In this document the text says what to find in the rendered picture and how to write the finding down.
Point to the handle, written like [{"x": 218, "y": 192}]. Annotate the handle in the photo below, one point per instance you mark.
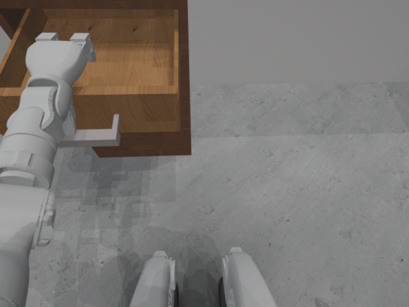
[{"x": 94, "y": 137}]

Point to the right robot shin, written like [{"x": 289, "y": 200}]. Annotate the right robot shin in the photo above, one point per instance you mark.
[{"x": 229, "y": 296}]

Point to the left robot hand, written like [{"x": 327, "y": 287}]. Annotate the left robot hand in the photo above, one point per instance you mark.
[{"x": 63, "y": 59}]

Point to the right robot thigh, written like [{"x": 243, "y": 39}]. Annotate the right robot thigh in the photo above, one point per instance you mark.
[{"x": 241, "y": 274}]

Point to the cabinet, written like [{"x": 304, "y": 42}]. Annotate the cabinet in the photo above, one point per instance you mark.
[{"x": 132, "y": 144}]

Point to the left robot forearm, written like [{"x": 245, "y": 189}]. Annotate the left robot forearm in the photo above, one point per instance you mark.
[{"x": 30, "y": 144}]

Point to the drawer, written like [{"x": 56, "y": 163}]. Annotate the drawer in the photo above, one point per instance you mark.
[{"x": 136, "y": 73}]

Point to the robot left upper arm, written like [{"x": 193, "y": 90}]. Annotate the robot left upper arm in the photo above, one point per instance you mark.
[{"x": 27, "y": 217}]

